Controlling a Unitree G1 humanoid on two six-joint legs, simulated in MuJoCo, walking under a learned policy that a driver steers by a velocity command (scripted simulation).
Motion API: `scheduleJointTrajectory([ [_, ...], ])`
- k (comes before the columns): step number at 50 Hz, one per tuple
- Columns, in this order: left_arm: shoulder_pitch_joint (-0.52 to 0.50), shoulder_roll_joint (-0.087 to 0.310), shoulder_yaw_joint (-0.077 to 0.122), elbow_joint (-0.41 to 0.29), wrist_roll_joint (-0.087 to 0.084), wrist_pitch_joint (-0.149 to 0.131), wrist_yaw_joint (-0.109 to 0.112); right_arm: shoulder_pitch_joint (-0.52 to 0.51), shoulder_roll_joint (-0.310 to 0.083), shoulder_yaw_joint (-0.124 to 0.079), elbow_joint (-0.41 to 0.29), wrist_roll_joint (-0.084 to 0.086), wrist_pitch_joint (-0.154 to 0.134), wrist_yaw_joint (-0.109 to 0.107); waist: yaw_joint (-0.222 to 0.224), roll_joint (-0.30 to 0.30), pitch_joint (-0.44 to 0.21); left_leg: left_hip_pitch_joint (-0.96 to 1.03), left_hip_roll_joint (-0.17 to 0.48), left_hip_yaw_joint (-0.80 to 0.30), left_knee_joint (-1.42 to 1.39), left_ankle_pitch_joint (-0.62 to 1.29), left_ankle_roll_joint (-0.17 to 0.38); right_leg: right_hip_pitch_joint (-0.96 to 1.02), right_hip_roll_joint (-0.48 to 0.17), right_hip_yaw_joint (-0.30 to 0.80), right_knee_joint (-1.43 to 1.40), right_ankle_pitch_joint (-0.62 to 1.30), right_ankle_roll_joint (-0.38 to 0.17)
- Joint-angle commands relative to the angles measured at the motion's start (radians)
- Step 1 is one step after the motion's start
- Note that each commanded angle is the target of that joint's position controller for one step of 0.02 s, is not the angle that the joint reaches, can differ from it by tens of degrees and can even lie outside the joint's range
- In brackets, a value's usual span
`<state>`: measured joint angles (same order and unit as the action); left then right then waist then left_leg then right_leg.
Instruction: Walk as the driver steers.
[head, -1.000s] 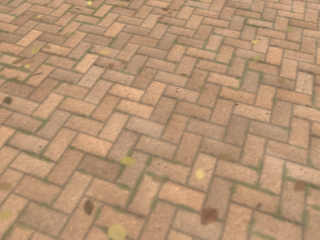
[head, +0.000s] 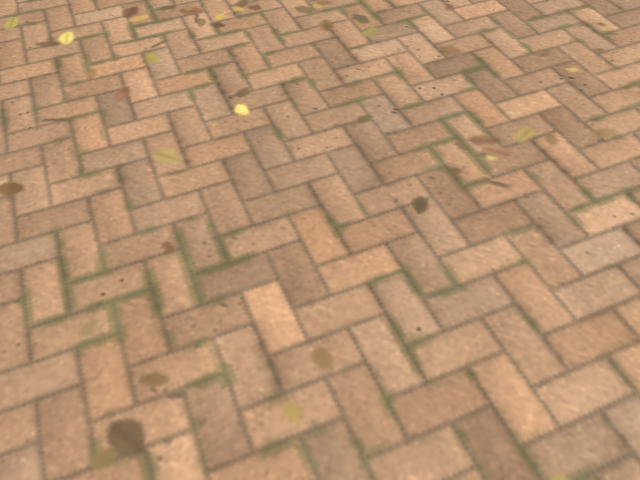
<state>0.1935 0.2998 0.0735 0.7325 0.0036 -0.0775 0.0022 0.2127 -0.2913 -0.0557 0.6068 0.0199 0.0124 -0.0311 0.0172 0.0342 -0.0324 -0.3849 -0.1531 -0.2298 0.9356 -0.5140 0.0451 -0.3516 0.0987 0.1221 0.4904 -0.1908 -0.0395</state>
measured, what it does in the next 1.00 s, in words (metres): walks ahead, turning right: left foot, then right foot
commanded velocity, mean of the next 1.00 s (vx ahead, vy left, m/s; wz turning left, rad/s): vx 0.87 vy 0.00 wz -0.45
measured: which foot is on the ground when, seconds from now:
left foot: up 0.00-0.22, down 0.24-0.68, up 0.70-1.00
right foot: down 0.00-0.24, up 0.26-0.66, down 0.68-1.00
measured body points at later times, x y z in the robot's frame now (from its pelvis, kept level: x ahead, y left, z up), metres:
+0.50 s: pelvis +0.22 -0.02 +0.00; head +0.24 -0.02 +0.45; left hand +0.48 +0.18 -0.09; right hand +0.16 -0.30 -0.11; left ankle +0.12 +0.14 -0.73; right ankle +0.28 -0.16 -0.64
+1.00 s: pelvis +0.59 -0.26 -0.01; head +0.61 -0.27 +0.44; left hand +0.73 -0.03 -0.13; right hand +0.59 -0.54 -0.12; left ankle +0.85 -0.25 -0.66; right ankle +0.45 -0.20 -0.73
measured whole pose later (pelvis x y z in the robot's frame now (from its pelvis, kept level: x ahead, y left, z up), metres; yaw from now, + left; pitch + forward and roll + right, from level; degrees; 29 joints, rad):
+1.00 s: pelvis +0.59 -0.26 -0.01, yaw -30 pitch +0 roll -1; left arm 0.43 0.27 0.03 0.82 0.01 -0.12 -0.03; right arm 0.19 -0.26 -0.01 0.74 0.00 -0.04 0.05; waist 0.02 0.03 0.04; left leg -0.83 0.09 0.02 0.89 0.05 0.08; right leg 0.14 0.17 -0.09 0.19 -0.33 -0.14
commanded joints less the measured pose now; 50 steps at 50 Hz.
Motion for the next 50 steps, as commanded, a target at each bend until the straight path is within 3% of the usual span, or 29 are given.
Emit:
scheduleJointTrajectory([
  [1,0.089,0.127,0.023,-0.058,-0.021,-0.011,0.0,-0.029,-0.128,-0.022,-0.057,-0.038,-0.073,0.015,0.014,-0.119,0.049,-0.312,0.132,0.098,0.136,0.095,-0.024,0.224,-0.321,0.549,-0.33,-0.513,-0.175],
  [3,0.127,0.134,0.018,-0.056,-0.032,-0.007,0.0,-0.094,-0.072,-0.006,-0.069,-0.051,-0.112,0.02,0.026,-0.11,0.047,-0.214,0.143,0.148,0.032,0.203,-0.031,0.16,-0.234,0.435,-0.343,-0.337,-0.157],
  [4,0.147,0.122,0.014,-0.053,-0.037,-0.004,0.002,-0.112,-0.044,0.003,-0.071,-0.046,-0.124,0.021,0.028,-0.126,0.042,-0.164,0.13,0.177,-0.033,0.223,-0.036,0.14,-0.2,0.393,-0.345,-0.279,-0.156],
  [5,0.16,0.172,0.038,-0.017,0.03,0.018,-0.018,-0.104,-0.054,0.012,-0.077,-0.118,-0.088,0.06,0.013,-0.112,0.048,-0.116,0.094,0.223,-0.095,0.159,-0.045,0.088,-0.153,0.337,-0.306,-0.275,-0.142],
  [6,0.155,0.173,0.044,-0.021,0.027,0.032,-0.022,-0.102,-0.029,0.015,-0.081,-0.105,-0.074,0.074,0.006,-0.163,0.052,-0.051,0.077,0.241,-0.177,0.114,-0.05,0.043,-0.125,0.311,-0.302,-0.278,-0.141],
  [8,0.134,0.157,0.046,-0.03,0.021,0.054,-0.025,-0.109,-0.015,0.02,-0.089,-0.058,-0.066,0.071,-0.009,-0.232,0.07,0.092,0.044,0.258,-0.334,0.1,-0.069,-0.051,-0.103,0.316,-0.302,-0.259,-0.147],
  [9,0.123,0.146,0.046,-0.033,0.02,0.059,-0.027,-0.085,-0.017,0.018,-0.078,-0.042,-0.07,0.057,-0.026,-0.231,0.065,0.172,0.046,0.245,-0.431,0.196,-0.069,-0.071,-0.107,0.336,-0.281,-0.242,-0.141],
  [11,0.116,0.116,0.045,-0.034,0.007,0.056,-0.025,-0.011,-0.063,0.003,-0.04,-0.04,-0.084,0.018,-0.069,-0.146,0.042,0.432,0.089,0.216,-0.58,0.337,-0.052,-0.19,-0.08,0.324,-0.171,-0.249,-0.1],
  [12,0.081,0.085,0.04,-0.054,-0.007,0.041,-0.025,0.09,-0.114,-0.011,-0.019,-0.046,-0.095,-0.001,-0.123,-0.097,-0.008,0.646,0.193,0.148,-0.557,0.298,-0.033,-0.348,-0.056,0.274,-0.047,-0.295,-0.064],
  [13,0.09,-0.003,0.014,-0.09,-0.04,0.023,-0.029,0.189,-0.204,-0.031,-0.017,-0.067,-0.102,-0.017,-0.166,0.094,-0.128,0.808,0.46,-0.123,-0.641,-0.025,0.014,-0.466,0.01,0.121,0.235,-0.362,-0.023],
  [14,0.023,0.006,0.001,-0.145,-0.035,0.018,-0.027,0.168,-0.281,-0.06,-0.004,-0.083,-0.092,-0.02,-0.16,0.214,-0.096,0.677,0.628,-0.402,-0.731,-0.254,0.105,-0.586,-0.034,0.006,0.426,-0.292,-0.018],
  [15,-0.032,0.06,0.009,-0.15,-0.009,0.028,-0.031,0.129,-0.195,-0.044,-0.004,-0.085,-0.094,-0.009,-0.14,0.085,-0.026,0.595,0.6,-0.365,-0.714,-0.247,0.123,-0.611,-0.117,-0.014,0.536,-0.215,-0.021],
  [16,-0.015,0.057,0.013,-0.132,0.009,0.033,-0.044,0.111,-0.135,-0.025,-0.006,-0.078,-0.1,0.003,-0.115,0.043,0.007,0.55,0.54,-0.263,-0.718,-0.17,0.106,-0.609,-0.122,-0.023,0.581,-0.168,-0.017],
  [18,0.021,0.054,0.017,-0.111,0.029,0.052,-0.071,0.12,-0.102,-0.011,0.017,-0.071,-0.106,0.009,-0.083,0.071,0.036,0.495,0.468,-0.088,-0.763,-0.036,0.076,-0.596,-0.148,-0.064,0.661,-0.124,-0.012],
  [23,-0.114,0.039,0.003,-0.155,0.032,0.072,-0.098,0.174,-0.082,-0.007,0.102,-0.058,-0.136,0.03,-0.06,0.081,0.138,0.428,0.404,0.198,-0.822,0.301,0.049,-0.658,-0.191,-0.078,0.733,0.037,-0.017],
  [27,-0.25,0.035,-0.021,-0.201,0.034,0.072,-0.123,0.175,-0.086,-0.008,0.153,-0.059,-0.148,0.027,-0.059,0.046,0.208,0.348,0.371,0.401,-0.875,0.507,0.022,-0.496,-0.189,-0.203,0.475,0.144,-0.057],
  [29,-0.281,0.016,-0.036,-0.211,0.03,0.071,-0.124,0.194,-0.121,-0.013,0.178,-0.06,-0.144,0.022,-0.053,0.031,0.203,0.363,0.366,0.481,-0.818,0.903,0.007,-0.341,-0.134,-0.294,0.341,0.115,-0.112],
  [31,-0.188,0.045,-0.028,-0.191,0.024,0.071,-0.106,0.222,-0.19,-0.028,0.19,-0.061,-0.125,0.012,0.014,0.077,0.097,0.456,0.398,0.495,-0.601,1.471,0.003,-0.18,-0.04,-0.351,0.316,0.023,-0.156],
  [33,0.187,0.136,0.015,-0.095,0.019,0.061,-0.08,0.174,-0.252,-0.046,0.165,-0.067,-0.094,0.008,0.2,0.101,-0.119,0.349,0.434,0.47,-0.117,1.568,0.017,0.258,0.037,-0.304,0.277,-0.089,-0.206],
  [34,0.307,0.2,0.048,-0.04,0.025,0.063,-0.056,0.179,-0.219,-0.038,0.161,-0.074,-0.095,0.015,0.23,0.018,-0.179,0.117,0.369,0.461,0.211,1.082,-0.005,0.538,0.006,-0.177,0.208,-0.136,-0.221],
  [35,0.183,0.328,0.077,-0.07,0.029,0.08,-0.043,0.209,-0.065,-0.001,0.07,-0.06,-0.107,0.045,0.069,-0.312,-0.205,-0.356,0.154,0.417,0.652,0.046,-0.079,0.791,-0.285,0.387,0.047,-0.285,-0.338],
  [36,0.232,0.33,0.08,-0.11,0.025,0.089,-0.037,0.125,-0.127,0.002,0.012,-0.052,-0.133,0.043,0.134,-0.161,-0.366,-0.45,0.151,0.184,0.731,0.117,-0.052,0.832,-0.369,0.674,-0.136,-0.367,-0.383],
  [37,0.225,0.28,0.069,-0.077,0.028,0.083,-0.021,0.059,-0.137,0.005,0.014,-0.04,-0.142,0.04,0.126,-0.078,-0.237,-0.484,0.209,0.169,0.68,0.205,-0.037,0.722,-0.375,0.595,-0.205,-0.315,-0.334],
  [38,0.193,0.223,0.053,-0.059,0.032,0.068,-0.011,0.096,-0.121,0.015,0.038,-0.034,-0.141,0.034,0.056,0.004,-0.087,-0.434,0.261,0.193,0.587,0.245,-0.028,0.515,-0.367,0.486,-0.217,-0.219,-0.29],
  [40,0.103,0.143,0.018,-0.062,0.038,0.027,-0.004,0.149,-0.088,0.03,0.079,-0.062,-0.103,0.042,-0.036,0.046,-0.001,-0.273,0.316,0.176,0.469,0.237,-0.019,0.224,-0.304,0.308,-0.242,-0.108,-0.243],
  [42,0.12,0.099,-0.002,-0.029,0.028,-0.01,-0.015,0.173,-0.069,0.03,0.11,-0.059,-0.056,0.058,-0.069,0.008,0.062,-0.219,0.333,0.172,0.378,0.231,-0.021,0.093,-0.266,0.183,-0.307,-0.045,-0.216],
  [45,0.185,0.097,-0.003,0.017,0.016,-0.04,-0.032,0.008,-0.045,0.032,0.079,-0.029,-0.044,0.07,-0.021,-0.029,0.187,-0.338,0.297,0.196,0.189,0.402,0.002,0.108,-0.191,-0.031,-0.389,0.243,-0.104],
  [47,0.189,0.082,-0.013,0.027,0.01,-0.049,-0.037,-0.031,-0.032,0.032,0.085,-0.011,-0.052,0.076,-0.007,-0.031,0.178,-0.329,0.224,0.238,0.056,0.529,0.027,0.166,-0.124,-0.176,-0.386,0.485,-0.03],
  [50,0.225,0.066,-0.031,0.052,0.0,-0.071,-0.023,-0.121,-0.001,0.047,0.063,-0.023,-0.072,0.096,0.01,-0.055,0.176,-0.236,0.189,0.354,-0.165,0.71,0.064,0.218,-0.161,-0.257,-0.426,0.788,0.01],
])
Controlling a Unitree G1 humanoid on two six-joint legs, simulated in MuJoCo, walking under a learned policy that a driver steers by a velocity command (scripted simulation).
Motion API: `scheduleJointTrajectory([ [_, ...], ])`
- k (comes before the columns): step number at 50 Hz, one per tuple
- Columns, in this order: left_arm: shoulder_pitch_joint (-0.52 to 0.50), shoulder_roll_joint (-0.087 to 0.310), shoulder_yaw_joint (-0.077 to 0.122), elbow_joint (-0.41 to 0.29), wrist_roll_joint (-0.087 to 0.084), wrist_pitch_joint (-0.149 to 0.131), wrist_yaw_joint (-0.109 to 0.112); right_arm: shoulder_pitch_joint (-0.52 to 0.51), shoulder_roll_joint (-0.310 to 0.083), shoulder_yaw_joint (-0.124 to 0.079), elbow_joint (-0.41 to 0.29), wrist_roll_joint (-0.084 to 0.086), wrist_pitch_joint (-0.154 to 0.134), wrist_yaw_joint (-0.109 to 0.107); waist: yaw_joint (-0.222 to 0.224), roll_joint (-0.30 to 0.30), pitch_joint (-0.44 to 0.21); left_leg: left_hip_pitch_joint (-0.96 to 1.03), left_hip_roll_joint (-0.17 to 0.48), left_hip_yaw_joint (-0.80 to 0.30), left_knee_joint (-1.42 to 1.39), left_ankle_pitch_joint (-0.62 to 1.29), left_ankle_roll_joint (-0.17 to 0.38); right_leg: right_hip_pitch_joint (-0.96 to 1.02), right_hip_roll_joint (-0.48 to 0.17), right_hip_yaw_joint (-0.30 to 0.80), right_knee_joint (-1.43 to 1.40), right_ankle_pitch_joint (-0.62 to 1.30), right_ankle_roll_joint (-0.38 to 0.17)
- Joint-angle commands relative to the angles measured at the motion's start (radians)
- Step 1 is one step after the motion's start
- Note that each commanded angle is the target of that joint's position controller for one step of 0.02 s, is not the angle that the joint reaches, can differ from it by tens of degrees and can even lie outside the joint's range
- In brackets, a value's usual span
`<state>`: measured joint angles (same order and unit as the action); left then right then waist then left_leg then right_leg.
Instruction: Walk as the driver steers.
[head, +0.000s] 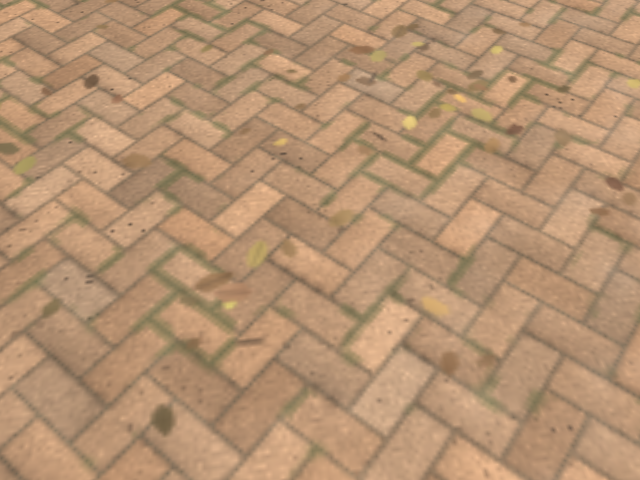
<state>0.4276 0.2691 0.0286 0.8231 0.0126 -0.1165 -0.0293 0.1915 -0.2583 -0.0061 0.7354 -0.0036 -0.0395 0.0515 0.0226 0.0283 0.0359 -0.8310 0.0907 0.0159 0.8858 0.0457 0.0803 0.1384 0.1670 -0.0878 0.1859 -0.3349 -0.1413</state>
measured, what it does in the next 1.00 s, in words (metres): walks ahead, turning left: left foot, then right foot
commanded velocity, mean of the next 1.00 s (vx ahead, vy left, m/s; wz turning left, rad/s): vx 0.65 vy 0.00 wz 0.41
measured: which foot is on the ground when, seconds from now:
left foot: up 0.00-0.12, down 0.14-0.56, up 0.58-0.90, down 0.92-1.00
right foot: down 0.00-0.14, up 0.16-0.54, down 0.56-0.92, up 0.94-1.00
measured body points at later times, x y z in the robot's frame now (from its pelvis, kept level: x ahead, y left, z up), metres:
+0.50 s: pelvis +0.48 +0.02 +0.00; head +0.51 +0.03 +0.45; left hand +0.69 +0.28 -0.03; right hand +0.54 -0.27 -0.11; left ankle +0.30 +0.04 -0.73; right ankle +0.73 -0.09 -0.69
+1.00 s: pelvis +0.73 +0.09 +0.00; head +0.77 +0.12 +0.45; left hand +0.65 +0.38 -0.12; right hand +1.06 +0.00 -0.05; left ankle +0.77 +0.23 -0.73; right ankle +0.74 -0.06 -0.68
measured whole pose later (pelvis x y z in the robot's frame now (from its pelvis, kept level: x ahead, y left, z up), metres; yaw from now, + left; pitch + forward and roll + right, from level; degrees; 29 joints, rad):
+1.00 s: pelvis +0.73 +0.09 +0.00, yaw +23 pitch +2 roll -1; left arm 0.33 0.33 0.06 0.75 -0.04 -0.03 0.01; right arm -0.01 -0.25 -0.01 0.59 -0.03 -0.02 -0.02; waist 0.10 -0.01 0.05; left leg -0.44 0.00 -0.02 0.55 -0.15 0.02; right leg -0.40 0.03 0.06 0.97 -0.56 0.05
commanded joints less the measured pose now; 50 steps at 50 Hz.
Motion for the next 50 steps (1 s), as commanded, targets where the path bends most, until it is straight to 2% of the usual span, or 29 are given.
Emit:
scheduleJointTrajectory([
  [1,-0.005,0.106,0.013,-0.034,-0.007,-0.036,0.017,-0.1,-0.043,-0.003,-0.057,0.001,-0.024,0.018,0.0,-0.052,0.08,0.253,-0.083,0.134,-0.167,0.185,0.043,-0.214,-0.24,-0.062,-0.119,1.04,0.127],
  [4,-0.044,0.183,0.031,-0.036,0.009,-0.021,0.066,0.036,-0.107,-0.021,0.001,-0.004,-0.011,0.018,-0.092,-0.137,-0.043,0.409,-0.192,0.193,-0.227,0.124,0.064,-0.016,-0.296,-0.107,0.085,1.531,0.172],
  [6,-0.147,0.231,0.049,-0.063,0.034,0.018,0.09,0.365,-0.196,-0.062,0.096,-0.007,0.005,0.003,-0.274,-0.152,-0.169,0.715,-0.232,0.157,-0.221,-0.02,0.109,-0.072,-0.325,-0.096,0.533,1.667,0.182],
  [7,-0.265,0.255,0.062,-0.086,0.03,0.036,0.092,0.593,-0.24,-0.093,0.149,-0.003,0.011,-0.012,-0.422,-0.095,-0.2,0.907,-0.155,0.039,-0.324,-0.044,0.198,-0.234,-0.265,-0.112,1.017,1.393,0.176],
  [8,-0.377,0.111,0.025,-0.122,0.045,0.017,0.063,0.57,-0.221,-0.1,0.186,0.023,0.029,-0.026,-0.366,0.198,-0.106,1.055,-0.106,-0.06,-0.28,-0.03,0.206,-0.635,-0.034,-0.07,1.451,0.073,0.157],
  [9,-0.175,-0.004,-0.015,-0.214,0.003,0.004,0.051,0.384,-0.291,-0.104,0.122,-0.021,0.019,-0.03,-0.098,0.274,-0.211,1.227,0.078,-0.556,-0.305,-0.05,0.409,-0.995,-0.045,0.125,1.672,-0.194,0.196],
  [10,-0.175,0.06,-0.028,-0.233,0.016,-0.019,0.042,0.337,-0.253,-0.109,0.071,-0.02,0.019,-0.037,-0.136,0.101,-0.292,1.228,0.18,-0.831,-0.554,-0.451,0.455,-1.055,-0.091,0.248,1.595,-0.134,0.172],
  [11,-0.223,0.107,-0.027,-0.228,0.03,-0.033,0.029,0.298,-0.174,-0.094,0.073,-0.019,0.018,-0.046,-0.09,-0.098,-0.123,1.0,0.158,-0.806,-0.676,-0.612,0.379,-1.023,-0.156,0.248,1.415,-0.026,0.135],
  [12,-0.254,0.105,-0.027,-0.236,0.048,-0.027,0.026,0.256,-0.152,-0.087,0.081,-0.018,0.011,-0.045,-0.034,-0.162,-0.029,0.812,0.111,-0.715,-0.702,-0.577,0.321,-0.953,-0.195,0.224,1.288,-0.009,0.133],
  [14,-0.248,0.096,-0.04,-0.234,0.078,0.026,0.023,0.229,-0.163,-0.08,0.074,-0.015,-0.021,-0.052,0.02,-0.165,0.056,0.567,0.024,-0.587,-0.723,-0.483,0.287,-0.843,-0.242,0.198,1.143,-0.024,0.165],
  [16,-0.314,0.086,-0.051,-0.264,0.07,0.052,0.018,0.21,-0.187,-0.085,0.063,-0.009,-0.044,-0.042,0.016,-0.12,0.091,0.394,-0.052,-0.466,-0.763,-0.372,0.275,-0.74,-0.272,0.141,0.938,0.054,0.192],
  [20,-0.504,0.045,-0.07,-0.333,0.021,0.047,0.006,0.247,-0.2,-0.103,0.064,0.011,-0.049,-0.031,-0.093,-0.013,0.071,0.41,-0.121,-0.376,-0.74,-0.126,0.192,-0.594,-0.242,0.088,0.53,0.382,0.202],
  [24,-0.507,0.079,-0.054,-0.338,0.024,0.028,0.022,0.295,-0.227,-0.123,0.075,0.005,-0.033,-0.036,-0.134,0.026,0.01,0.652,-0.108,-0.399,-0.549,0.239,0.115,-0.527,-0.155,0.085,0.326,0.385,0.178],
  [26,-0.332,0.14,-0.025,-0.295,0.032,0.006,0.045,0.264,-0.261,-0.132,0.071,0.01,-0.032,-0.044,-0.038,0.031,-0.108,0.699,-0.148,-0.389,-0.259,0.464,0.038,-0.314,-0.121,0.096,0.24,0.391,0.154],
  [27,-0.148,0.193,-0.004,-0.254,0.039,-0.009,0.057,0.203,-0.243,-0.13,0.046,0.018,-0.039,-0.043,0.061,0.039,-0.202,0.581,-0.185,-0.377,-0.034,0.33,0.003,-0.085,-0.216,0.164,0.259,0.452,0.126],
  [28,0.036,0.26,0.017,-0.221,0.06,-0.012,0.066,0.202,-0.102,-0.096,0.003,0.028,-0.042,-0.054,0.096,-0.123,-0.354,0.398,-0.242,-0.251,0.271,-0.418,-0.01,0.182,-0.518,0.359,0.359,0.726,0.097],
  [29,-0.033,0.263,0.032,-0.256,0.009,-0.005,0.056,0.376,0.004,-0.037,-0.053,0.043,-0.034,-0.056,-0.006,-0.475,-0.584,0.157,-0.225,-0.251,0.512,-0.707,-0.061,0.441,-0.711,0.763,0.33,0.811,-0.037],
  [30,-0.09,0.232,0.041,-0.268,-0.003,0.014,0.054,0.363,-0.112,-0.055,-0.039,0.052,-0.019,-0.062,0.021,-0.391,-0.55,0.097,-0.136,-0.226,0.65,-0.626,-0.106,0.36,-0.687,0.778,0.31,0.672,-0.117],
  [31,-0.135,0.147,0.028,-0.27,0.006,0.027,0.056,0.241,-0.16,-0.066,-0.058,0.056,-0.006,-0.069,0.046,-0.251,-0.401,0.053,-0.109,-0.162,0.64,-0.549,-0.13,0.22,-0.595,0.608,0.275,0.624,-0.103],
  [32,-0.177,0.106,0.016,-0.253,0.008,0.029,0.046,0.164,-0.162,-0.07,-0.068,0.042,0.004,-0.071,0.035,-0.11,-0.277,0.07,-0.088,-0.127,0.6,-0.51,-0.143,0.065,-0.517,0.472,0.258,0.714,-0.082],
  [35,-0.194,0.105,0.018,-0.174,-0.012,0.01,0.022,0.093,-0.063,-0.037,-0.118,0.013,0.004,-0.059,-0.027,-0.099,-0.099,0.156,-0.052,-0.121,0.314,-0.533,-0.127,-0.2,-0.421,0.347,0.156,0.86,-0.079],
  [39,-0.254,0.193,0.053,-0.142,-0.038,0.023,0.028,0.032,-0.054,-0.014,-0.117,0.0,-0.026,-0.048,-0.047,-0.133,-0.143,0.423,-0.106,-0.048,-0.132,-0.25,-0.128,-0.36,-0.339,0.23,0.14,0.945,-0.081],
  [41,-0.24,0.233,0.068,-0.139,-0.051,0.035,0.035,-0.015,-0.098,-0.024,-0.128,0.007,-0.019,-0.046,-0.05,-0.146,-0.144,0.481,-0.124,-0.076,-0.237,-0.144,-0.118,-0.365,-0.344,0.263,0.153,0.806,-0.058],
  [44,-0.231,0.224,0.071,-0.14,-0.06,0.046,0.044,-0.043,-0.148,-0.047,-0.144,-0.004,-0.011,-0.057,-0.08,-0.134,-0.122,0.619,-0.12,-0.102,-0.408,0.011,-0.077,-0.419,-0.306,0.322,0.23,0.537,0.021],
  [45,-0.213,0.189,0.063,-0.141,-0.056,0.047,0.044,-0.035,-0.17,-0.058,-0.147,-0.017,-0.012,-0.065,-0.085,-0.118,-0.126,0.697,-0.088,-0.106,-0.447,0.083,-0.049,-0.463,-0.255,0.315,0.303,0.448,0.058],
  [46,-0.197,0.129,0.046,-0.161,-0.038,0.046,0.041,0.016,-0.227,-0.073,-0.155,-0.034,-0.01,-0.08,-0.093,-0.008,-0.191,0.855,0.074,-0.217,-0.426,0.406,0.016,-0.573,-0.179,0.268,0.493,0.194,0.11],
  [47,-0.046,0.057,0.024,-0.159,-0.036,0.047,0.038,0.045,-0.242,-0.074,-0.167,-0.061,0.009,-0.086,-0.05,0.214,-0.333,1.023,0.369,-0.435,-0.391,0.707,0.178,-0.738,-0.11,0.184,0.75,-0.358,0.159],
  [48,0.007,0.15,0.045,-0.142,-0.049,0.064,0.038,0.035,-0.193,-0.071,-0.168,-0.044,0.025,-0.08,-0.056,0.209,-0.387,0.987,0.389,-0.476,-0.415,0.572,0.238,-0.765,-0.154,0.181,0.924,-0.381,0.192],
  [50,-0.046,0.196,0.072,-0.143,-0.052,0.109,0.055,-0.062,-0.128,-0.058,-0.174,-0.006,0.035,-0.078,-0.032,0.132,-0.237,0.864,0.274,-0.341,-0.487,0.21,0.187,-0.852,-0.212,0.149,1.049,-0.255,0.228],
])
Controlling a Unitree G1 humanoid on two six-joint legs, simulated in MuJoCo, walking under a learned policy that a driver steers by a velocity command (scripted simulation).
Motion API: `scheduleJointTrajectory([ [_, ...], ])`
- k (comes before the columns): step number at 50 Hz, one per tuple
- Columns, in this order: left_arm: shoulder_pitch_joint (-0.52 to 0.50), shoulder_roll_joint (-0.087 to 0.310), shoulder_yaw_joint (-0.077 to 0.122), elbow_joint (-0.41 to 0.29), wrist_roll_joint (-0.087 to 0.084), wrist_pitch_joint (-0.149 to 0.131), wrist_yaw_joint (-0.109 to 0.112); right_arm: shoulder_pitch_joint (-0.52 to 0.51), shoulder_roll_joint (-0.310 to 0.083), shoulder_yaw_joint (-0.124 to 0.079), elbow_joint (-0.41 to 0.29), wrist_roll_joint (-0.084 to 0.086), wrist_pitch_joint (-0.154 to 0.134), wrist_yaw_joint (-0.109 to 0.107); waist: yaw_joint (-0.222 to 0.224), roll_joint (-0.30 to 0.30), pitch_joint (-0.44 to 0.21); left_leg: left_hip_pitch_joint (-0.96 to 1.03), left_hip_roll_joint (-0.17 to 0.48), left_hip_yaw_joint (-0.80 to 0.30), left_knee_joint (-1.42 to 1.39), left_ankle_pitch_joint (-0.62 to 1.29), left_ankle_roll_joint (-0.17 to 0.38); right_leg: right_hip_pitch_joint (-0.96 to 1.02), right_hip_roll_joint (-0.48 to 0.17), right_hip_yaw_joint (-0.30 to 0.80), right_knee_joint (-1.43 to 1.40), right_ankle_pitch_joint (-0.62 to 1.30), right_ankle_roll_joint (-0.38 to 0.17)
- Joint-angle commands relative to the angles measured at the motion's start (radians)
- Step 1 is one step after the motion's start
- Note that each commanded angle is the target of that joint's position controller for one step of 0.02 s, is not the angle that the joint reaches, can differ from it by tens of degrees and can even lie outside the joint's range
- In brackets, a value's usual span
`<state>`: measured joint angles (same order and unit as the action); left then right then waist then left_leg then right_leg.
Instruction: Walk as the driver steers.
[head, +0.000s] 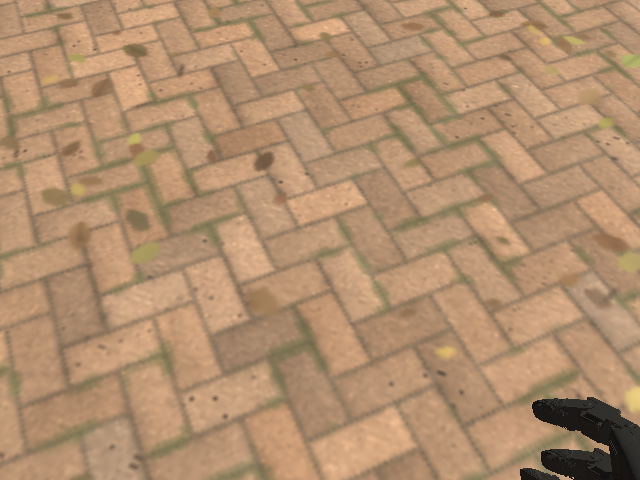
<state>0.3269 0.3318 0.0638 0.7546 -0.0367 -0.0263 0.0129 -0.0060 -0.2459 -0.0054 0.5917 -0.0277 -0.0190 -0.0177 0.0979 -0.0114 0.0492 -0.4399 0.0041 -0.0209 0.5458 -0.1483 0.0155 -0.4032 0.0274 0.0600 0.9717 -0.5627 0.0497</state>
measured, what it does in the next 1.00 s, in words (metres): steps on the spot: right foot, then left foot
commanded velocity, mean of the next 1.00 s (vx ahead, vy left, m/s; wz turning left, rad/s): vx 0.03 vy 0.00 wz -0.11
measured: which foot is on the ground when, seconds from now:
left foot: down 0.00-0.28, up 0.30-0.84, down 0.86-1.00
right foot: up 0.00-0.26, down 0.28-0.86, up 0.88-1.00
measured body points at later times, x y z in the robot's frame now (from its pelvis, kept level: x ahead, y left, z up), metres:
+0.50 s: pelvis +0.04 -0.06 +0.01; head +0.06 -0.11 +0.46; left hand +0.30 +0.13 -0.05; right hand +0.07 -0.39 -0.11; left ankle +0.10 +0.08 -0.64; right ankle +0.03 -0.15 -0.73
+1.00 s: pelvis +0.06 -0.01 +0.01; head +0.12 +0.02 +0.46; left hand +0.27 +0.26 -0.10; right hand +0.16 -0.32 -0.07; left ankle +0.06 +0.07 -0.73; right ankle +0.02 -0.16 -0.64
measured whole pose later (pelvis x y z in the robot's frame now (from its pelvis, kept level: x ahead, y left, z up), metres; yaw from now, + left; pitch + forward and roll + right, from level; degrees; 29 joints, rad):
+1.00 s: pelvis +0.06 -0.01 +0.01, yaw -3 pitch +3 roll -2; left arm 0.07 0.32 0.10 0.68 0.01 0.02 0.03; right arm 0.24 -0.31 -0.08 0.66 0.02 0.02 -0.01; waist -0.01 -0.04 0.06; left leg -0.29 -0.04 -0.05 0.52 -0.28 0.06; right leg -0.53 0.02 0.04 1.13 -0.47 0.06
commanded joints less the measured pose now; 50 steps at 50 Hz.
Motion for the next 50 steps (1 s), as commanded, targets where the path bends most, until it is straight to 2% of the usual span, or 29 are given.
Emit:
scheduleJointTrajectory([
  [1,0.053,0.132,0.043,-0.074,0.003,0.042,0.023,0.086,-0.13,-0.057,-0.033,0.019,0.015,-0.008,-0.087,0.163,-0.203,0.384,0.337,-0.252,-0.178,0.325,0.235,-0.296,-0.094,0.002,0.284,0.021,0.054],
  [4,0.039,0.066,0.036,-0.11,0.013,0.081,0.031,0.012,-0.136,-0.071,-0.022,0.002,0.006,-0.013,-0.048,0.167,-0.14,0.204,0.296,-0.084,-0.246,0.279,0.216,-0.188,-0.11,-0.044,0.232,0.135,0.068],
  [7,-0.026,0.026,0.024,-0.151,0.018,0.082,0.012,0.001,-0.146,-0.085,-0.003,0.011,0.001,-0.023,-0.06,0.152,-0.159,0.206,0.301,0.013,-0.234,0.275,0.2,-0.098,-0.137,-0.058,0.029,0.226,0.036],
  [11,-0.064,0.052,0.037,-0.184,0.016,0.09,-0.027,0.032,-0.19,-0.112,0.031,0.034,0.001,-0.014,-0.075,0.166,-0.174,0.249,0.345,0.072,-0.185,0.239,0.162,0.02,-0.111,-0.121,-0.183,0.271,-0.02],
  [13,-0.025,0.057,0.052,-0.176,0.017,0.096,-0.031,0.032,-0.176,-0.114,0.046,0.054,0.001,-0.007,-0.045,0.133,-0.17,0.218,0.326,0.124,-0.084,0.127,0.091,0.131,-0.068,-0.157,-0.343,0.359,-0.067],
  [14,0.012,0.087,0.069,-0.164,0.027,0.095,-0.02,0.076,-0.141,-0.11,0.068,0.055,0.005,-0.001,-0.038,0.052,-0.146,0.143,0.272,0.166,0.038,-0.006,0.029,0.212,-0.049,-0.115,-0.428,0.443,-0.108],
  [15,0.046,0.224,0.106,-0.178,0.033,0.087,0.001,0.11,-0.1,-0.101,0.058,0.023,0.013,0.005,-0.053,-0.272,-0.091,-0.111,0.139,0.265,0.37,-0.335,-0.078,0.329,-0.26,0.218,-0.561,0.83,-0.212],
  [16,0.005,0.299,0.107,-0.228,0.064,0.061,-0.003,0.028,-0.098,-0.095,-0.01,-0.001,0.015,-0.004,-0.059,-0.37,-0.124,-0.319,0.002,0.081,0.615,-0.54,-0.112,0.328,-0.395,0.527,-0.614,0.87,-0.4],
  [17,0.006,0.261,0.102,-0.229,0.073,0.037,-0.016,-0.028,-0.142,-0.106,-0.013,0.01,0.015,-0.013,-0.009,-0.227,-0.169,-0.343,0.003,-0.029,0.707,-0.49,-0.084,0.329,-0.38,0.484,-0.647,0.733,-0.402],
  [18,-0.027,0.237,0.094,-0.225,0.059,0.022,-0.015,-0.027,-0.145,-0.109,-0.01,0.025,0.011,-0.021,-0.04,-0.177,-0.142,-0.347,0.01,-0.064,0.693,-0.392,-0.055,0.316,-0.325,0.425,-0.646,0.651,-0.348],
  [19,-0.087,0.195,0.083,-0.231,0.031,0.025,-0.006,0.007,-0.153,-0.115,0.014,0.02,0.01,-0.031,-0.077,-0.112,-0.133,-0.344,0.028,-0.078,0.657,-0.306,-0.049,0.304,-0.28,0.365,-0.627,0.607,-0.291],
  [20,-0.153,0.15,0.064,-0.247,0.021,0.035,0.005,0.051,-0.169,-0.119,0.038,0.015,0.013,-0.036,-0.103,-0.12,-0.15,-0.317,0.037,-0.065,0.649,-0.252,-0.055,0.287,-0.276,0.301,-0.606,0.66,-0.265],
  [22,-0.18,0.089,0.034,-0.256,0.037,0.038,0.019,0.111,-0.159,-0.115,0.079,0.02,0.019,-0.025,-0.113,-0.117,-0.21,-0.211,0.028,-0.032,0.676,-0.194,-0.076,0.266,-0.248,0.212,-0.583,0.802,-0.256],
  [24,-0.169,0.052,0.014,-0.235,0.048,0.03,0.022,0.128,-0.123,-0.098,0.097,0.031,0.026,-0.017,-0.105,-0.084,-0.222,-0.159,0.04,-0.021,0.595,-0.158,-0.09,0.28,-0.234,0.149,-0.585,0.822,-0.251],
  [26,-0.18,0.001,-0.009,-0.206,0.06,0.024,0.02,0.142,-0.078,-0.075,0.111,0.033,0.031,-0.007,-0.104,-0.086,-0.21,-0.067,0.074,-0.028,0.421,-0.123,-0.096,0.263,-0.218,0.093,-0.596,0.747,-0.24],
  [28,-0.19,0.021,-0.004,-0.187,0.075,0.022,0.015,0.134,-0.085,-0.069,0.108,0.04,0.036,0.004,-0.082,-0.123,-0.165,0.022,0.077,-0.01,0.305,-0.13,-0.094,0.207,-0.227,0.077,-0.626,0.628,-0.253],
  [31,-0.185,0.112,0.027,-0.164,0.07,0.036,0.013,0.11,-0.172,-0.09,0.068,0.054,0.042,0.007,-0.048,-0.131,-0.074,-0.033,0.058,0.019,0.305,-0.236,-0.083,0.213,-0.295,0.137,-0.648,0.545,-0.3],
  [34,-0.193,0.1,0.031,-0.15,0.056,0.045,0.021,0.135,-0.153,-0.089,0.054,0.056,0.045,0.009,-0.05,-0.097,-0.063,-0.093,0.075,0.016,0.333,-0.306,-0.075,0.288,-0.352,0.161,-0.625,0.662,-0.32],
  [37,-0.229,0.088,0.037,-0.151,0.052,0.049,0.025,0.172,-0.128,-0.088,0.049,0.059,0.05,0.017,-0.069,-0.088,-0.099,-0.062,0.073,0.043,0.31,-0.328,-0.069,0.33,-0.358,0.106,-0.59,0.809,-0.311],
  [40,-0.256,0.094,0.048,-0.15,0.041,0.054,0.027,0.203,-0.121,-0.091,0.039,0.064,0.054,0.032,-0.091,-0.099,-0.132,0.015,0.05,0.086,0.193,-0.273,-0.045,0.344,-0.351,0.033,-0.543,0.853,-0.274],
  [42,-0.272,0.091,0.054,-0.142,0.021,0.058,0.028,0.266,-0.12,-0.098,0.048,0.064,0.056,0.039,-0.135,-0.097,-0.15,0.143,0.013,0.12,-0.005,-0.105,-0.002,0.299,-0.318,-0.051,-0.452,0.777,-0.204],
  [43,-0.23,0.068,0.054,-0.123,0.021,0.055,0.024,0.299,-0.161,-0.115,0.05,0.055,0.055,0.029,-0.14,-0.016,-0.143,0.249,0.027,0.027,-0.115,0.079,0.047,0.199,-0.255,-0.122,-0.323,0.606,-0.122],
  [44,-0.256,0.014,0.041,-0.165,0.062,0.047,0.018,0.34,-0.318,-0.157,0.033,0.046,0.048,0.009,-0.12,0.291,-0.149,0.445,0.279,-0.362,-0.143,0.554,0.175,-0.116,-0.108,-0.221,-0.009,0.172,-0.008],
  [45,-0.382,0.007,0.033,-0.216,0.071,0.033,0.017,0.349,-0.328,-0.151,0.006,0.009,0.029,0.017,-0.173,0.313,-0.186,0.481,0.384,-0.556,-0.163,0.693,0.358,-0.313,0.031,-0.059,0.192,-0.136,0.022],
  [46,-0.391,0.036,0.04,-0.212,0.057,0.024,0.014,0.333,-0.301,-0.145,-0.001,0.0,0.011,0.023,-0.176,0.179,-0.202,0.5,0.355,-0.502,-0.173,0.613,0.354,-0.347,0.005,0.026,0.274,-0.102,0.011],
  [47,-0.373,0.049,0.046,-0.196,0.044,0.02,0.015,0.281,-0.278,-0.141,-0.003,0.02,0.002,0.017,-0.137,0.112,-0.169,0.495,0.291,-0.426,-0.16,0.558,0.296,-0.366,-0.012,0.044,0.271,-0.006,0.002],
  [48,-0.35,0.052,0.048,-0.177,0.048,0.019,0.022,0.235,-0.255,-0.135,-0.011,0.045,0.007,0.009,-0.115,0.066,-0.156,0.485,0.25,-0.378,-0.152,0.521,0.249,-0.374,-0.025,0.046,0.231,0.066,0.004],
  [49,-0.34,0.063,0.053,-0.172,0.052,0.021,0.027,0.205,-0.235,-0.126,-0.022,0.063,0.016,-0.002,-0.101,0.081,-0.153,0.464,0.226,-0.356,-0.155,0.511,0.225,-0.348,-0.032,0.052,0.201,0.117,0.011],
  [50,-0.332,0.053,0.051,-0.167,0.049,0.02,0.023,0.201,-0.229,-0.122,-0.029,0.065,0.026,-0.01,-0.094,0.098,-0.159,0.443,0.2,-0.349,-0.157,0.523,0.218,-0.314,-0.016,0.047,0.199,0.155,0.021],
])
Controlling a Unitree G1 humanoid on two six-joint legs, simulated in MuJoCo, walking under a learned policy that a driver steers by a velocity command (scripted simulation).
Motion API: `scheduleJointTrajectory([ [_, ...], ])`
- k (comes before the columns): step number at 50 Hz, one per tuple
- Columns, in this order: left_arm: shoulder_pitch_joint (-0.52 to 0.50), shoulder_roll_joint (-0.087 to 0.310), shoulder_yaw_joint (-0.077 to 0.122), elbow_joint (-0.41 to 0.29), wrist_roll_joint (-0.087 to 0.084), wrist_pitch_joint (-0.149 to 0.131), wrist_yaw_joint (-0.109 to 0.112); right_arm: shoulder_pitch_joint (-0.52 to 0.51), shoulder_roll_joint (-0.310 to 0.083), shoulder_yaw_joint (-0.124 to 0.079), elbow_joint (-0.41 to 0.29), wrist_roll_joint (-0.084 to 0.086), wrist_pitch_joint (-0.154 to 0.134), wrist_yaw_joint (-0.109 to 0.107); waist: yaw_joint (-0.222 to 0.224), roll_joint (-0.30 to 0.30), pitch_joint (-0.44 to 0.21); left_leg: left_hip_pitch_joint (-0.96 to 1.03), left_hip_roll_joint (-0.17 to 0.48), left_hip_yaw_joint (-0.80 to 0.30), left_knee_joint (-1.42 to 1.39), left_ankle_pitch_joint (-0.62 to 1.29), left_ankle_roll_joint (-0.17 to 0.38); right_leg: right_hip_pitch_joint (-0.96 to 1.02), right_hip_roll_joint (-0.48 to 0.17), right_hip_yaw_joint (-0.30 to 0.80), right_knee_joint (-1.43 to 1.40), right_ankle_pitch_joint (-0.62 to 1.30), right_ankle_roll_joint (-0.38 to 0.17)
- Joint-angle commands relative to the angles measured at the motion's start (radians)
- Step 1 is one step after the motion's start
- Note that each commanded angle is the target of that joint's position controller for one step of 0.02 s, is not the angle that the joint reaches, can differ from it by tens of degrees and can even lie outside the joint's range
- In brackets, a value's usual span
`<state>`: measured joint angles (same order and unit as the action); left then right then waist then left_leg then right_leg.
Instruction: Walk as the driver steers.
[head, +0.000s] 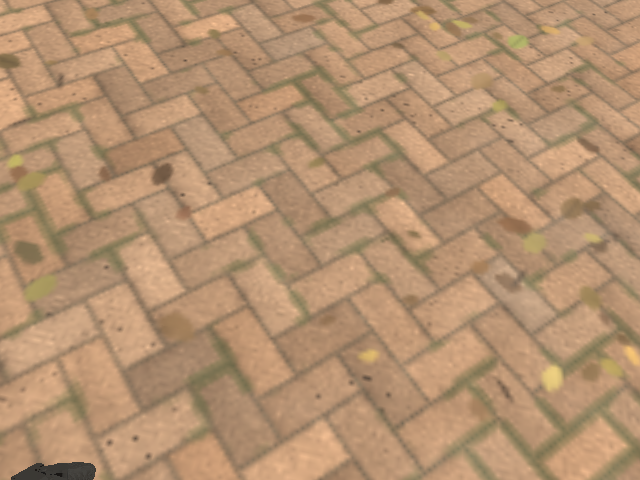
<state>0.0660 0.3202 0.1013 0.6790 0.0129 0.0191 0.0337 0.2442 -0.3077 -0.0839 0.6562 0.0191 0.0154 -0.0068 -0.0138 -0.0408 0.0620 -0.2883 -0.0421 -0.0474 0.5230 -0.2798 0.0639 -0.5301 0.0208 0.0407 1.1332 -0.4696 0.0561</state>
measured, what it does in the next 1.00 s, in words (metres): steps on the spot, turning right: right foot, then left foot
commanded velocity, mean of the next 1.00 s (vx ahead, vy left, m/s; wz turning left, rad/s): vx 0.00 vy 0.00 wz -0.28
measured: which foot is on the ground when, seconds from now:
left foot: down 0.00-0.42, up 0.44-0.70, down 0.72-1.00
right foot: up 0.00-0.38, down 0.40-0.72, up 0.74-1.00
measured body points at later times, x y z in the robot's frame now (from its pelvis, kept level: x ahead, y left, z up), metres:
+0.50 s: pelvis +0.04 -0.02 -0.01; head +0.07 -0.02 +0.44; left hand +0.14 +0.28 -0.10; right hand +0.26 -0.25 -0.09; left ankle -0.02 +0.08 -0.71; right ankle +0.07 -0.14 -0.74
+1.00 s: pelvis +0.04 +0.02 +0.01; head +0.09 +0.02 +0.45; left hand +0.30 +0.24 -0.09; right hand +0.08 -0.29 -0.08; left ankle +0.07 +0.11 -0.74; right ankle -0.01 -0.13 -0.66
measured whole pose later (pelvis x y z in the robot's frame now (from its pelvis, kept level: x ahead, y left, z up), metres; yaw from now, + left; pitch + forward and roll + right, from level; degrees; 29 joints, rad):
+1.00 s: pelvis +0.04 +0.02 +0.01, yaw -22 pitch +2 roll +0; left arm 0.19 0.34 0.10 0.63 -0.02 0.06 0.01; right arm 0.18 -0.25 -0.06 0.64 -0.03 0.00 -0.04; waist -0.02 -0.04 0.05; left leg -0.20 0.00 0.12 0.39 -0.22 0.05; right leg -0.56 -0.06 0.06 1.08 -0.36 0.13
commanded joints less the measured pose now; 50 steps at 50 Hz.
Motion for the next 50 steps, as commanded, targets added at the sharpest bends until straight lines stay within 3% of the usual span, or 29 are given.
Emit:
scheduleJointTrajectory([
  [1,-0.057,0.057,0.012,-0.084,-0.005,-0.026,-0.001,-0.044,-0.169,-0.044,-0.098,0.013,-0.002,-0.026,0.019,0.127,-0.18,0.29,0.231,-0.318,-0.135,0.653,0.167,-0.171,0.005,0.065,0.022,0.094,0.023],
  [7,-0.074,0.052,0.01,-0.069,-0.015,-0.034,-0.001,-0.038,-0.195,-0.053,-0.12,0.008,0.016,-0.043,0.007,0.168,-0.157,0.245,0.179,-0.4,-0.128,0.467,0.137,-0.126,0.056,0.095,-0.219,0.166,0.049],
  [11,-0.033,0.06,0.002,-0.032,-0.017,-0.029,-0.013,-0.067,-0.135,-0.018,-0.123,-0.022,0.02,-0.041,-0.018,0.2,-0.181,0.19,0.197,-0.342,-0.093,0.495,0.127,-0.007,-0.01,0.046,-0.273,0.203,0.051],
  [14,-0.016,0.031,-0.016,-0.026,-0.018,-0.034,-0.03,-0.089,-0.053,0.026,-0.101,-0.047,0.012,-0.024,-0.018,0.185,-0.167,0.112,0.202,-0.306,-0.097,0.523,0.133,0.146,-0.062,0.022,-0.369,0.191,0.026],
  [16,-0.02,0.048,-0.016,-0.033,-0.027,-0.037,-0.038,-0.1,-0.074,0.026,-0.087,-0.054,0.004,-0.012,-0.023,0.196,-0.12,0.084,0.205,-0.296,-0.108,0.484,0.137,0.205,-0.051,-0.006,-0.448,0.179,0.005],
  [18,-0.013,0.09,-0.006,-0.047,-0.035,-0.044,-0.043,-0.109,-0.134,0.007,-0.078,-0.039,0.003,-0.014,-0.006,0.186,-0.073,0.108,0.195,-0.29,-0.084,0.462,0.131,0.205,-0.025,-0.03,-0.577,0.241,-0.025],
  [19,-0.009,0.108,-0.003,-0.055,-0.032,-0.048,-0.044,-0.091,-0.153,-0.001,-0.07,-0.03,0.002,-0.019,-0.002,0.162,-0.066,0.134,0.183,-0.285,-0.068,0.439,0.113,0.21,-0.024,-0.011,-0.646,0.339,-0.044],
  [20,0.002,0.141,0.004,-0.064,-0.029,-0.052,-0.043,-0.074,-0.157,-0.007,-0.07,-0.031,-0.003,-0.025,-0.01,0.108,-0.086,0.147,0.148,-0.262,-0.027,0.356,0.083,0.236,-0.053,0.057,-0.654,0.544,-0.07],
  [21,0.017,0.194,0.018,-0.065,-0.027,-0.055,-0.044,-0.041,-0.143,-0.01,-0.08,-0.047,-0.011,-0.03,-0.048,-0.004,-0.111,0.114,0.056,-0.183,0.052,0.249,0.04,0.277,-0.104,0.162,-0.619,0.769,-0.12],
  [22,0.066,0.201,0.028,-0.048,-0.042,-0.054,-0.044,-0.073,-0.125,-0.009,-0.09,-0.054,-0.014,-0.036,-0.024,-0.1,-0.131,0.054,-0.033,-0.068,0.156,0.146,-0.026,0.311,-0.167,0.278,-0.66,0.797,-0.208],
  [23,0.121,0.191,0.028,-0.043,-0.04,-0.05,-0.04,-0.124,-0.112,-0.011,-0.105,-0.05,-0.016,-0.041,0.017,-0.163,-0.137,-0.05,-0.087,-0.014,0.273,-0.027,-0.075,0.374,-0.249,0.429,-0.714,0.819,-0.3],
  [24,0.191,0.175,0.025,-0.026,-0.027,-0.049,-0.033,-0.178,-0.083,-0.007,-0.13,-0.039,-0.016,-0.042,0.057,-0.223,-0.146,-0.199,-0.113,-0.031,0.414,-0.347,-0.095,0.467,-0.32,0.567,-0.766,0.818,-0.367],
  [25,0.217,0.173,0.025,-0.022,-0.021,-0.052,-0.027,-0.186,-0.073,-0.008,-0.138,-0.027,-0.014,-0.038,0.069,-0.178,-0.162,-0.27,-0.093,-0.086,0.567,-0.43,-0.105,0.512,-0.326,0.59,-0.773,0.784,-0.375],
  [26,0.181,0.179,0.03,-0.03,-0.028,-0.052,-0.018,-0.174,-0.063,-0.009,-0.133,-0.02,-0.011,-0.03,0.043,-0.112,-0.165,-0.292,-0.061,-0.113,0.615,-0.377,-0.109,0.51,-0.296,0.534,-0.752,0.751,-0.338],
  [28,0.093,0.166,0.035,-0.058,-0.054,-0.028,0.0,-0.182,-0.044,-0.007,-0.128,-0.018,-0.014,-0.021,0.016,-0.067,-0.151,-0.269,-0.032,-0.092,0.424,-0.263,-0.119,0.47,-0.203,0.431,-0.751,0.641,-0.249],
  [31,0.077,0.173,0.046,-0.08,-0.046,0.02,0.013,-0.167,-0.011,-0.003,-0.112,-0.008,-0.029,-0.002,0.021,-0.117,-0.184,-0.131,-0.071,-0.048,0.219,-0.159,-0.135,0.402,-0.143,0.429,-0.745,0.59,-0.224],
  [33,0.068,0.178,0.052,-0.094,-0.048,0.03,0.009,-0.12,-0.03,-0.01,-0.092,-0.003,-0.036,0.008,0.018,-0.147,-0.199,-0.034,-0.08,-0.044,0.083,-0.097,-0.129,0.354,-0.135,0.465,-0.744,0.549,-0.215],
  [35,0.03,0.169,0.048,-0.11,-0.063,0.032,0.008,-0.038,-0.055,-0.027,-0.061,-0.004,-0.04,0.007,-0.026,-0.148,-0.198,0.113,-0.068,-0.028,-0.131,0.061,-0.113,0.271,-0.098,0.479,-0.718,0.411,-0.175],
  [36,0.056,0.135,0.037,-0.109,-0.061,0.03,0.008,-0.01,-0.097,-0.043,-0.05,-0.009,-0.037,-0.001,-0.022,-0.103,-0.203,0.234,0.022,-0.085,-0.195,0.103,-0.08,0.166,-0.046,0.444,-0.657,0.224,-0.127],
  [37,0.129,0.054,0.016,-0.107,-0.044,0.028,0.002,-0.028,-0.187,-0.057,-0.072,-0.032,-0.026,-0.011,0.028,0.176,-0.207,0.327,0.286,-0.384,-0.256,0.05,0.039,-0.02,0.097,0.27,-0.404,-0.09,-0.063],
  [38,0.147,0.117,0.035,-0.119,-0.038,0.012,0.001,-0.082,-0.191,-0.053,-0.092,-0.085,-0.031,-0.003,0.049,0.286,-0.141,0.172,0.438,-0.567,-0.303,0.057,0.154,-0.108,0.081,0.205,-0.186,-0.158,-0.03],
  [39,0.15,0.185,0.054,-0.104,-0.037,0.007,-0.002,-0.145,-0.141,-0.038,-0.116,-0.083,-0.04,-0.008,0.069,0.22,-0.09,0.112,0.427,-0.496,-0.306,0.054,0.173,-0.101,0.007,0.168,-0.052,-0.09,-0.011],
  [40,0.159,0.202,0.061,-0.08,-0.039,0.014,-0.001,-0.193,-0.095,-0.025,-0.12,-0.066,-0.043,-0.017,0.075,0.155,-0.057,0.079,0.35,-0.358,-0.29,0.035,0.136,-0.098,-0.016,0.141,-0.002,-0.011,0.003],
  [41,0.176,0.179,0.059,-0.059,-0.036,0.023,0.002,-0.212,-0.081,-0.02,-0.126,-0.049,-0.043,-0.029,0.073,0.13,-0.053,0.095,0.288,-0.266,-0.274,0.052,0.106,-0.109,-0.02,0.125,0.051,0.056,0.017],
  [42,0.183,0.154,0.052,-0.059,-0.036,0.03,-0.001,-0.209,-0.077,-0.015,-0.122,-0.04,-0.042,-0.038,0.063,0.137,-0.047,0.106,0.269,-0.194,-0.263,0.135,0.103,-0.129,-0.032,0.103,0.107,0.097,0.032],
  [44,0.136,0.126,0.038,-0.09,-0.044,0.03,-0.009,-0.153,-0.077,-0.011,-0.109,-0.045,-0.038,-0.051,0.026,0.147,-0.048,0.142,0.255,-0.093,-0.259,0.248,0.125,-0.162,-0.063,0.043,0.116,0.144,0.058],
  [46,0.072,0.102,0.023,-0.128,-0.047,0.027,-0.017,-0.086,-0.09,-0.016,-0.091,-0.05,-0.028,-0.055,-0.021,0.154,-0.059,0.23,0.278,-0.064,-0.257,0.299,0.153,-0.207,-0.09,0.016,0.042,0.155,0.081],
  [48,0.033,0.079,0.008,-0.155,-0.037,0.024,-0.023,-0.028,-0.118,-0.025,-0.07,-0.048,-0.021,-0.049,-0.052,0.144,-0.085,0.282,0.311,-0.073,-0.246,0.375,0.186,-0.19,-0.099,0.019,-0.035,0.116,0.089],
  [50,0.028,0.046,-0.009,-0.163,-0.02,0.02,-0.023,-0.023,-0.14,-0.029,-0.056,-0.037,-0.018,-0.03,-0.042,0.133,-0.116,0.285,0.323,-0.071,-0.225,0.468,0.209,-0.101,-0.079,0.026,-0.139,0.053,0.074],
])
